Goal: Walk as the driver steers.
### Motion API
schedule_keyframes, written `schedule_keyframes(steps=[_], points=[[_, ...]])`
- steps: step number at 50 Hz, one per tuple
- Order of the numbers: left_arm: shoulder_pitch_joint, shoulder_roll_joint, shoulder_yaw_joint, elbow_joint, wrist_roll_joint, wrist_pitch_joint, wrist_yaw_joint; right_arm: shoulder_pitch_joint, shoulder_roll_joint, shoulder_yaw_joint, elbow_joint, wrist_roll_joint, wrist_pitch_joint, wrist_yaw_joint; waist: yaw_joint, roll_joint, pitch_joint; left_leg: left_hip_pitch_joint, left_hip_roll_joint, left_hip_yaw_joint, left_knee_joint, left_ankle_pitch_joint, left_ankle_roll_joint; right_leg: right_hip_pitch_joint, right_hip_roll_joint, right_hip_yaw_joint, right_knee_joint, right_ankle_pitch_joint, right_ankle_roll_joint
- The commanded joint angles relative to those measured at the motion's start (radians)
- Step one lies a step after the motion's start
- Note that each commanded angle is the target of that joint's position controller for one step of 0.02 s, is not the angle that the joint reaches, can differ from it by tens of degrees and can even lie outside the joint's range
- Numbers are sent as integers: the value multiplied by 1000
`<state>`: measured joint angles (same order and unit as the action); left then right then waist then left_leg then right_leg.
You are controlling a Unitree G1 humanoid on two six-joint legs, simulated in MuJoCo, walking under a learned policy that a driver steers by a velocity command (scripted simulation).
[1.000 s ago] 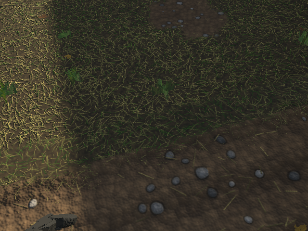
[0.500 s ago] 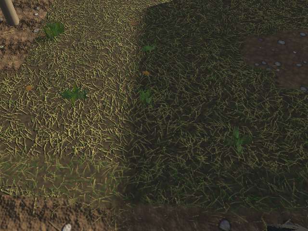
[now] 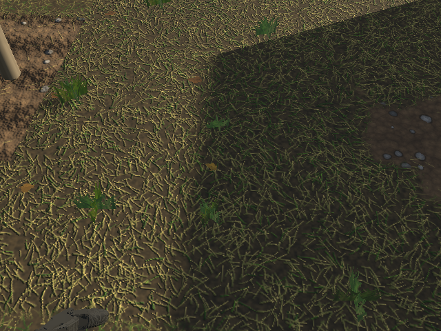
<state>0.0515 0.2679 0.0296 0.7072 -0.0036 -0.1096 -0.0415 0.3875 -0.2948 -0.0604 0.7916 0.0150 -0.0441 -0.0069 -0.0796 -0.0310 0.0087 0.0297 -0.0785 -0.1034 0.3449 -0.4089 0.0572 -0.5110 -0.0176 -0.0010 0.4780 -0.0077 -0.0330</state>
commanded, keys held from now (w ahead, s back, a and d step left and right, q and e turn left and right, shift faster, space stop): w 0.64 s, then w+e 0.36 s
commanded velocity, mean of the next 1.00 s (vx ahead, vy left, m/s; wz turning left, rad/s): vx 0.50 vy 0.00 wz -0.08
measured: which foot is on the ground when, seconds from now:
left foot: down 0.00-0.04, up 0.06-0.52, down 0.54-1.00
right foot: up 0.00-0.00, down 0.02-0.56, up 0.58-1.00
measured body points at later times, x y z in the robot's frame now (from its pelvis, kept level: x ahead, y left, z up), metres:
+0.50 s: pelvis +0.27 +0.01 +0.01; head +0.30 +0.01 +0.45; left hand +0.26 +0.29 -0.12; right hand +0.50 -0.22 -0.07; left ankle +0.42 +0.13 -0.71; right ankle +0.14 -0.12 -0.73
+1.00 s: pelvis +0.53 +0.02 +0.01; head +0.56 +0.02 +0.46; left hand +0.75 +0.24 -0.09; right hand +0.52 -0.26 -0.12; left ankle +0.42 +0.13 -0.73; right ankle +0.69 -0.14 -0.69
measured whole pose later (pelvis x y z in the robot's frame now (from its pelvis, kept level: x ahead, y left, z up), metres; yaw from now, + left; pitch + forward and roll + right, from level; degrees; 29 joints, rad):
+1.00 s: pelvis +0.53 +0.02 +0.01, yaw -8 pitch +2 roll +2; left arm 0.12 0.26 0.04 0.75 -0.02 -0.04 -0.05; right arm 0.33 -0.28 -0.06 0.86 0.00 -0.08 0.00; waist -0.07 -0.04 0.01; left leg 0.08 -0.04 0.18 0.20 -0.31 0.01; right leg -0.64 -0.07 0.01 0.63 0.03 -0.03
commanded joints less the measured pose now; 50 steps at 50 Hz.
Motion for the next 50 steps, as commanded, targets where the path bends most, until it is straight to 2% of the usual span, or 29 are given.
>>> schedule_keyframes(steps=[1,2,3,4,5,6,7,8,10,11,13,17,21,24,25,26,27,28,29,30,31,32,33,36,39,42,44,47,50], points=[[211,192,70,-15,9,-20,10,-30,-134,-25,-57,-9,0,-7,167,107,-186,-94,204,-66,332,839,74,397,-43,33,10,28,-100],[353,279,93,2,24,-17,15,60,-62,-1,-77,-14,-14,-3,173,-76,-353,-445,69,-2,699,493,3,804,-274,381,30,-14,-239],[410,234,86,38,0,-7,9,99,-44,9,-63,-2,-28,1,176,-252,-423,-675,-18,-26,918,-153,-28,937,-387,712,-115,-199,-315],[361,172,65,29,-16,-2,11,11,-134,-11,-78,17,-37,6,193,-139,-274,-784,48,-68,994,-132,-20,837,-359,657,-159,-363,-266],[288,147,55,14,-9,7,16,-80,-142,-12,-105,25,-42,10,176,-64,-150,-802,102,-23,975,-44,-16,690,-321,524,-184,-362,-227],[231,131,47,11,2,11,15,-129,-129,-11,-117,10,-44,11,146,-10,-52,-782,140,6,901,23,-19,538,-278,432,-224,-278,-213],[197,110,39,6,11,7,14,-126,-123,-17,-113,-4,-39,9,113,-17,-23,-730,173,6,836,69,-23,449,-244,372,-251,-199,-202],[180,108,37,6,15,5,13,-97,-104,-16,-104,-3,-32,10,88,-41,-16,-677,186,11,806,92,-30,391,-222,330,-277,-144,-201],[179,119,40,18,6,-2,12,-68,-70,-9,-91,-5,-19,8,68,-56,-16,-644,196,33,743,116,-49,336,-204,254,-313,-48,-214],[184,134,45,26,3,-5,14,-90,-63,-6,-100,-9,-17,5,68,-51,-6,-659,202,40,697,146,-60,326,-202,224,-329,-5,-220],[202,155,52,41,1,-3,21,-156,-52,0,-119,-15,-20,4,84,-34,6,-681,209,47,576,254,-74,333,-191,171,-346,46,-216],[256,175,56,70,-11,10,30,-292,-26,11,-146,-9,-35,17,136,-27,24,-626,175,81,321,462,-74,354,-153,83,-345,50,-174],[323,188,60,111,-20,29,33,-390,-38,9,-182,3,-44,35,165,-35,48,-632,152,80,212,460,-54,458,-204,104,-306,29,-162],[319,206,68,127,-23,45,40,-376,-66,-1,-189,1,-51,45,132,-50,36,-584,135,85,163,355,-16,537,-241,121,-235,121,-136],[300,213,69,126,-24,50,43,-318,-83,-10,-175,-2,-53,44,92,-54,3,-493,111,108,138,337,2,541,-228,104,-164,247,-120],[293,197,63,125,-21,55,44,-194,-120,-31,-136,-6,-52,38,29,-36,-77,-311,85,135,117,344,29,512,-181,64,-14,369,-96],[293,152,43,107,-4,54,47,-24,-180,-53,-100,-15,-50,28,-39,20,-215,-32,190,32,162,382,82,365,-130,19,236,250,-59],[403,47,8,79,4,33,41,64,-288,-77,-85,-27,-42,23,-8,267,-349,341,436,-413,110,254,244,-45,39,-29,628,-221,17],[379,98,17,96,-10,13,35,88,-205,-57,-78,-9,-37,26,-35,285,-399,367,473,-628,-16,118,281,-191,53,100,780,-567,20],[300,171,38,72,-36,0,28,17,-162,-38,-84,-7,-38,26,-29,210,-237,250,441,-493,-34,83,233,-276,-5,111,829,-519,6],[233,165,35,56,-36,-3,28,-46,-135,-29,-95,-10,-37,25,-5,142,-150,117,396,-366,-49,133,201,-265,-55,81,792,-431,0],[201,154,37,50,-20,0,30,-101,-109,-21,-96,-15,-37,29,24,101,-76,-12,357,-282,-83,218,187,-234,-85,66,723,-367,6],[217,147,42,59,-14,12,32,-138,-81,-12,-99,-23,-43,30,57,115,-55,-92,331,-214,-116,279,171,-173,-114,76,676,-318,9],[257,96,35,78,-19,50,35,-154,-92,-20,-77,-24,-67,30,92,120,-28,-197,319,-87,-194,376,178,-111,-119,84,625,-240,32],[188,89,39,54,-17,59,39,-127,-110,-28,-43,-32,-74,18,78,89,8,-177,318,9,-226,434,166,-185,-107,122,509,-99,47],[123,75,37,36,-15,51,27,-129,-118,-27,-26,-28,-71,9,58,88,25,-156,291,116,-237,462,129,-168,-88,95,339,66,42],[56,58,30,12,-13,48,17,-106,-128,-29,-9,-25,-68,3,29,79,46,-132,295,160,-244,462,116,-154,-80,56,250,122,35],[-27,46,23,-33,-15,48,0,-55,-141,-35,26,-16,-51,-1,-5,66,76,-24,329,193,-217,497,108,-194,-73,29,167,98,15],[-64,56,27,-78,-15,49,-19,-45,-156,-42,43,-4,-25,-6,0,78,80,86,361,220,-135,658,87,-212,-51,-17,126,-31,-19]])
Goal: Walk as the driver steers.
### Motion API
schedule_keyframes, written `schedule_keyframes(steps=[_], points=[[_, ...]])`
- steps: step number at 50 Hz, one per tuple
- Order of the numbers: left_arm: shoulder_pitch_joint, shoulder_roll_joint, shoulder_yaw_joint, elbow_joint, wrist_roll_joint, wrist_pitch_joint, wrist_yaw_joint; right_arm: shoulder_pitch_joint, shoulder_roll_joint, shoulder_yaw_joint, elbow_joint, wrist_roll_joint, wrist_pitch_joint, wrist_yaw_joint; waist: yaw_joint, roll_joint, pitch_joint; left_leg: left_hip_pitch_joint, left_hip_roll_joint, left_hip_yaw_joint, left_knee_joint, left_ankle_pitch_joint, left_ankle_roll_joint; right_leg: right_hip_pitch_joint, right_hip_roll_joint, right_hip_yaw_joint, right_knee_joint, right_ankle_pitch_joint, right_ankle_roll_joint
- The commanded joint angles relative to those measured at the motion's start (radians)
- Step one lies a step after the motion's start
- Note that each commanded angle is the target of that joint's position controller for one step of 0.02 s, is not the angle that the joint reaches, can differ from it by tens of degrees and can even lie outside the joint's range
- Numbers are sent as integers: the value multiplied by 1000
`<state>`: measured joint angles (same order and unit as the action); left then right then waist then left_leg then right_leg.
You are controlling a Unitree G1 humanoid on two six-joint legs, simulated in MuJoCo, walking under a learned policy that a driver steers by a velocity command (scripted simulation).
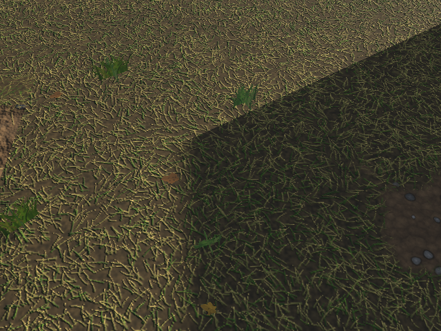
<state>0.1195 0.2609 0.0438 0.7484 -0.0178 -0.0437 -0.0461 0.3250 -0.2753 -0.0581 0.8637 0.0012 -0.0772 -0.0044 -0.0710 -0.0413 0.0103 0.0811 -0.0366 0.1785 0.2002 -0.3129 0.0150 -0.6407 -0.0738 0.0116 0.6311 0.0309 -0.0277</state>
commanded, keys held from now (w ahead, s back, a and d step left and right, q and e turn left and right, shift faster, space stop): w+e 0.26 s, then w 0.40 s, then no key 0.34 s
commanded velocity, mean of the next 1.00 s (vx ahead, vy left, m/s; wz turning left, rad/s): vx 0.42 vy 0.00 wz -0.26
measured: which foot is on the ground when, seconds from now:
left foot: down 0.00-0.10, up 0.12-0.56, down 0.58-1.00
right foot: up 0.00-0.08, down 0.10-0.60, up 0.62-1.00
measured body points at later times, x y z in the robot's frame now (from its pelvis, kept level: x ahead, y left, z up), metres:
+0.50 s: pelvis +0.29 -0.04 +0.00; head +0.31 -0.05 +0.45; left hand +0.40 +0.23 -0.11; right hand +0.44 -0.32 -0.08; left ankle +0.49 +0.07 -0.70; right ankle +0.18 -0.11 -0.74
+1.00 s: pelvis +0.52 -0.05 +0.00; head +0.54 -0.06 +0.45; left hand +0.76 +0.13 -0.09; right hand +0.50 -0.33 -0.12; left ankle +0.49 +0.06 -0.74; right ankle +0.60 -0.20 -0.72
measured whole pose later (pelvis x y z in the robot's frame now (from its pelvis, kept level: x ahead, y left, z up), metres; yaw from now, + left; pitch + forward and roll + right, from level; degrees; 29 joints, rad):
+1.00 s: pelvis +0.52 -0.05 +0.00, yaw -14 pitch +1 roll +2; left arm 0.12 0.25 0.04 0.71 0.01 -0.04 0.00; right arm 0.27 -0.26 -0.04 0.88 0.01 -0.05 0.00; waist -0.06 -0.04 0.02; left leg -0.11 -0.06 0.02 0.36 -0.27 0.04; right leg -0.47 -0.04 0.04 0.53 -0.03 0.00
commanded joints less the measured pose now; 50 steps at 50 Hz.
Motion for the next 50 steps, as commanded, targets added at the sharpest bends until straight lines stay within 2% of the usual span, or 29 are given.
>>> schedule_keyframes(steps=[1,3,4,5,6,7,8,9,10,11,14,19,22,25,27,28,29,30,31,32,33,34,35,38,40,43,46,48,50], points=[[-118,74,18,-127,-1,-16,-20,4,-188,-48,-32,11,17,-13,10,103,59,49,320,-45,64,718,117,-38,29,-58,-33,-121,-42],[5,120,46,-114,0,-10,-21,-16,-214,-55,-42,12,34,-26,86,139,-36,49,306,-10,274,1048,89,153,104,-119,-28,-208,-85],[160,169,76,-77,-2,-9,-12,-32,-211,-52,-49,14,40,-33,171,117,-117,-33,268,18,478,1044,58,377,143,-119,-92,-152,-122],[318,258,108,-48,-3,1,10,-16,-177,-36,-72,-4,30,-35,230,-1,-222,-288,222,21,788,723,17,697,4,114,-110,-129,-190],[273,338,117,-73,-14,-3,16,61,-38,10,-122,-23,-5,-15,122,-247,-323,-748,-24,-75,1175,-199,-56,1034,-256,714,-232,-242,-413],[309,252,92,-78,-5,-8,16,-21,-132,-7,-127,9,-51,7,195,-121,-398,-863,12,-292,1245,-234,-30,1072,-268,794,-321,-319,-404],[282,201,78,-76,4,-15,19,-113,-158,-13,-158,44,-71,17,200,-77,-261,-914,62,-286,1214,-165,-5,976,-227,628,-319,-271,-349],[220,180,71,-81,4,-20,18,-132,-140,-7,-165,32,-78,13,148,31,-158,-880,107,-279,1098,-91,2,810,-180,508,-326,-172,-307],[157,143,60,-96,4,-22,21,-145,-150,-16,-157,3,-73,5,114,47,-109,-815,138,-272,998,-58,-6,684,-145,425,-341,-73,-282],[121,134,54,-114,14,-20,25,-130,-152,-21,-156,-7,-61,6,81,28,-75,-750,149,-271,963,-37,-15,583,-122,387,-366,-5,-281],[111,159,61,-119,11,-24,37,-104,-114,-16,-159,-15,-29,5,48,16,-48,-689,147,-240,825,16,-61,444,-97,308,-411,98,-289],[182,172,61,-77,4,-23,53,-269,-61,10,-189,-11,-29,16,125,-22,-14,-593,103,-203,459,395,-78,374,-21,170,-420,8,-206],[234,179,61,-46,0,-22,49,-339,-82,5,-212,5,-37,26,157,-34,9,-595,88,-216,367,438,-57,440,-63,215,-402,-81,-195],[258,183,63,-25,0,-16,51,-354,-110,-5,-228,4,-46,35,149,-45,21,-621,82,-226,308,338,-15,555,-119,273,-338,-57,-178],[245,188,65,-19,2,-8,53,-298,-125,-14,-218,4,-50,36,111,-67,11,-552,66,-203,278,262,18,595,-127,283,-276,63,-156],[233,174,59,-22,3,-5,53,-207,-148,-28,-192,0,-53,32,62,-56,-39,-424,44,-178,248,265,45,593,-85,253,-175,204,-135],[227,140,44,-34,12,-4,53,-66,-189,-44,-167,-11,-56,27,-2,-20,-163,-195,126,-251,285,306,99,513,-30,203,29,194,-102],[328,76,22,-51,12,-17,54,70,-280,-67,-147,-24,-52,24,-5,179,-328,184,338,-596,281,234,239,199,106,107,388,-103,-27],[357,74,15,-48,-2,-29,52,132,-246,-64,-108,1,-41,35,-13,351,-367,288,433,-924,127,-11,316,-33,166,123,588,-608,3],[270,162,35,-55,-17,-34,49,84,-175,-42,-118,17,-37,34,-29,220,-221,193,408,-863,96,-168,267,-136,102,163,668,-569,-5],[183,169,36,-76,-16,-36,48,16,-146,-30,-133,9,-29,30,-18,144,-121,66,369,-730,81,-142,227,-147,52,120,653,-482,-10],[134,157,36,-87,-1,-36,49,-48,-125,-19,-141,-5,-24,30,8,100,-31,-75,329,-627,56,42,218,-118,22,90,591,-420,-2],[133,149,41,-84,13,-31,51,-88,-103,-10,-146,-14,-26,30,40,104,-5,-160,298,-547,49,259,207,-59,-4,85,533,-385,8],[206,91,32,-60,19,-13,56,-112,-104,-7,-127,-15,-34,30,94,129,-48,-251,252,-367,58,764,215,83,-4,49,414,-369,48],[173,62,21,-69,24,-7,61,-122,-131,-14,-110,-11,-28,21,96,132,-63,-264,236,-292,57,873,212,111,0,31,279,-284,64],[104,52,15,-72,21,-5,56,-100,-145,-16,-84,-4,-7,8,65,135,-89,-262,200,-224,58,843,184,195,22,10,90,-90,63],[36,67,20,-86,20,-6,50,-65,-147,-14,-50,1,10,5,38,131,-82,-213,218,-242,81,752,177,220,37,21,-15,-36,52],[12,81,26,-95,24,-9,46,-70,-151,-14,-36,6,20,4,40,132,-70,-190,236,-270,123,705,171,233,43,25,-68,-74,31],[59,91,34,-76,34,-14,45,-93,-137,-9,-28,17,28,2,79,112,-76,-197,209,-278,207,609,132,341,59,11,-205,16,-3]])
